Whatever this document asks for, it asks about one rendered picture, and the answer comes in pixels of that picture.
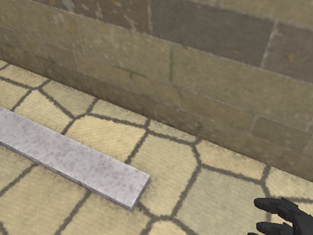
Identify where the right robot hand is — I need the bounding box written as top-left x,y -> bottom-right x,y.
247,197 -> 313,235

